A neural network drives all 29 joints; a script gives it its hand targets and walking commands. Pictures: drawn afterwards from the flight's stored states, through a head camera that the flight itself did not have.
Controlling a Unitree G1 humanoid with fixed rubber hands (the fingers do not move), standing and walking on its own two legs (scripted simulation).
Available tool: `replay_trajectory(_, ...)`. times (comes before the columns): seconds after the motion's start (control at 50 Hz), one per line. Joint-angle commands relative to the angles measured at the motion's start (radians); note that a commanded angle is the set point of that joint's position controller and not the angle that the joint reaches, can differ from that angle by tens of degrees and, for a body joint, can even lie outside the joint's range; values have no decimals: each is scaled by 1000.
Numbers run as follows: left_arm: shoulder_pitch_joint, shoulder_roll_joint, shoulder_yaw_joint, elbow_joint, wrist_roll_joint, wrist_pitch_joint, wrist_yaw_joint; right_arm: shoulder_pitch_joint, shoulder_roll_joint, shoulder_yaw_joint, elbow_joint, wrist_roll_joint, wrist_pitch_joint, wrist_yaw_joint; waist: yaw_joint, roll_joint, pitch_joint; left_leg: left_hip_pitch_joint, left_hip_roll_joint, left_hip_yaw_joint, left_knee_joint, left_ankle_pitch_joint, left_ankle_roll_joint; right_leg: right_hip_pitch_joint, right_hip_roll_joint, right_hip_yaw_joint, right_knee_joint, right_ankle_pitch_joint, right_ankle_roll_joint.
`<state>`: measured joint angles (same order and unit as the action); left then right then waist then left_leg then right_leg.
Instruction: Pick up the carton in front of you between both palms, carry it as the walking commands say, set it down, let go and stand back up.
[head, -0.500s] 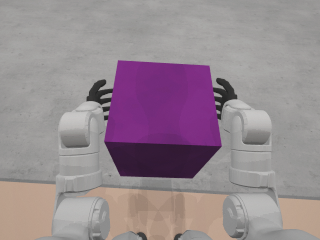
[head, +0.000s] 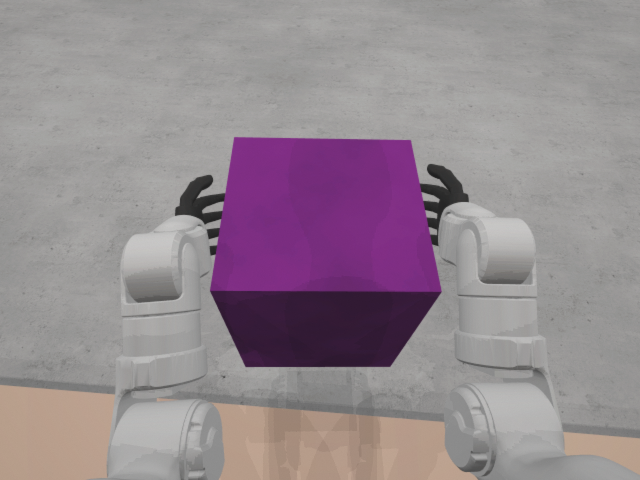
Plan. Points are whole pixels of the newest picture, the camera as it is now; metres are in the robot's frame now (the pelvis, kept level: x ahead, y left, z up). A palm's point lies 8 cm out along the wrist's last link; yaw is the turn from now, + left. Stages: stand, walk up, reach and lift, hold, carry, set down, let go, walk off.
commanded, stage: carry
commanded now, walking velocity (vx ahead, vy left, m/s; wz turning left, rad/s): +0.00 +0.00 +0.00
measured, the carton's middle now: (320, 264) +0.37 +0.00 +0.03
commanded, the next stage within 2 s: none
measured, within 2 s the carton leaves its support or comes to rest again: neither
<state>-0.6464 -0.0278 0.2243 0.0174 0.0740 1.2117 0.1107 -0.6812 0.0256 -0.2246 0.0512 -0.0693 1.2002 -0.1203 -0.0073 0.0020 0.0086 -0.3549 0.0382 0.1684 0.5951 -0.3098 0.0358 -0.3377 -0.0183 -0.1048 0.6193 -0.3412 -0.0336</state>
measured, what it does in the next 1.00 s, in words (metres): stands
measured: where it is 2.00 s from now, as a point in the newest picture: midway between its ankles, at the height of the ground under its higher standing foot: (320, 382)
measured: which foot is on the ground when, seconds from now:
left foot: down 0.00-0.98, up 1.00-1.00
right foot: down 0.00-1.00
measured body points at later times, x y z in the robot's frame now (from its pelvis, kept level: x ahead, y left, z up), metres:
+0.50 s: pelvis -0.02 +0.00 +0.00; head -0.05 +0.00 +0.45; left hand +0.33 +0.14 +0.13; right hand +0.33 -0.16 +0.13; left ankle -0.02 +0.09 -0.73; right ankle -0.04 -0.09 -0.73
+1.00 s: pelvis +0.00 -0.01 -0.01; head -0.02 -0.02 +0.44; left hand +0.36 +0.13 +0.12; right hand +0.36 -0.17 +0.11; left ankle -0.02 +0.09 -0.73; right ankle -0.03 -0.09 -0.73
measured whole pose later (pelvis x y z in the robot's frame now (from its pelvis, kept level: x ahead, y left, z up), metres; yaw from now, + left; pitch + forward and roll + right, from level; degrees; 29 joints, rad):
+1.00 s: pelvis +0.00 -0.01 -0.01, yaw +0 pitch +4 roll +0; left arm -0.65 -0.01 0.21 0.22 0.06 1.22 0.11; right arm -0.67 -0.01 -0.18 0.25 -0.06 1.22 -0.12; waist -0.02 0.04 -0.14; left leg -0.36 0.07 0.14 0.69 -0.38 0.03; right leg -0.30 0.01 -0.13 0.62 -0.38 -0.06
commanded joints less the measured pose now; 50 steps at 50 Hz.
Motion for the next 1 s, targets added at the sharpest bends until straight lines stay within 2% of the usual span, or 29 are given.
replay_trajectory(0.0,-694,-1048,-688,-87,-434,-14,-222,-619,1078,685,-58,421,-3,227,1,-10,-557,263,104,-104,24,630,28,213,-125,105,-2,747,-27)
replay_trajectory(0.1,-686,-1043,-680,-64,-427,-16,-229,-613,1074,683,-34,418,-5,235,0,-22,-549,236,109,-109,14,504,23,225,-140,116,-19,708,-32)
replay_trajectory(0.22,-710,-1044,-671,-41,-422,-21,-231,-642,1078,675,-13,427,-7,244,0,-6,-483,221,123,-130,-51,331,17,179,-130,124,-88,431,-32)
replay_trajectory(0.28,-703,-1039,-654,-3,-413,-21,-232,-637,1074,656,24,422,-6,248,0,-3,-444,211,126,-136,-79,280,13,159,-127,127,-122,349,-31)
replay_trajectory(0.46,-712,-1052,-593,93,-400,-24,-233,-653,1087,591,116,411,-11,251,0,-5,-388,191,125,-138,-123,221,7,127,-128,128,-167,288,-25)
replay_trajectory(0.7,-744,-1072,-582,74,-419,-19,-223,-680,1103,577,97,423,-7,240,-1,-2,-424,201,127,-139,-121,252,9,133,-126,124,-161,298,-24)
replay_trajectory(0.72,-746,-1073,-584,71,-421,-19,-222,-679,1104,577,94,423,-6,239,-3,-2,-437,204,122,-135,-125,192,12,136,-120,121,-164,238,-28)
replay_trajectory(0.76,-745,-1076,-587,61,-423,-16,-222,-689,1103,578,85,424,-4,238,-2,15,-420,195,112,-145,-156,-70,30,102,-89,102,-161,-39,-42)
replay_trajectory(0.78,-745,-1075,-585,60,-422,-14,-222,-686,1100,576,88,422,-2,237,-5,30,-392,179,118,-173,-176,-221,44,56,-74,102,-152,-177,-49)
replay_trajectory(0.8,-749,-1071,-582,65,-419,-12,-223,-681,1094,574,96,420,0,237,-14,47,-351,169,138,-218,-203,-323,61,-9,-64,99,-129,-252,-51)
replay_trajectory(0.82,-754,-1069,-581,72,-416,-11,-224,-684,1089,574,102,419,0,238,-25,70,-318,177,167,-270,-233,-373,80,-77,-48,77,-80,-256,-49)
replay_trajectory(0.84,-752,-1067,-580,84,-414,-10,-224,-683,1085,574,109,420,0,238,-36,106,-303,201,207,-331,-266,-389,106,-131,-23,33,-7,-203,-42)
replay_trajectory(0.86,-741,-1062,-575,100,-411,-9,-224,-675,1082,573,119,420,-2,237,-42,135,-301,233,253,-387,-281,-377,137,-178,-3,-10,52,-136,-35)
replay_trajectory(0.88,-728,-1058,-570,115,-410,-9,-224,-666,1081,574,122,420,-4,236,-42,140,-307,246,276,-407,-266,-329,160,-193,4,-18,40,-112,-36)
replay_trajectory(0.9,-722,-1055,-564,123,-410,-11,-224,-668,1081,578,116,422,-7,234,-36,127,-323,235,274,-386,-235,-259,162,-160,5,-20,2,-100,-39)
replay_trajectory(0.92,-720,-1054,-559,126,-411,-13,-223,-677,1083,584,104,426,-9,233,-27,104,-344,204,254,-336,-191,-197,146,-90,6,-18,-47,-88,-44)
replay_trajectory(0.94,-722,-1055,-557,124,-411,-16,-223,-691,1090,594,90,433,-10,231,-15,62,-357,134,214,-258,-123,-132,115,15,-6,14,-98,-67,-54)
replay_trajectory(0.96,-707,-1053,-556,126,-410,-18,-223,-709,1102,604,78,440,-11,231,4,-41,-360,-5,132,-145,34,-88,66,157,-75,155,-177,-49,-85)
replay_trajectory(0.98,-699,-1041,-555,123,-402,-24,-220,-727,1118,612,69,451,-10,232,34,-249,-344,-235,16,-15,243,-130,-2,341,-220,405,-242,131,-142)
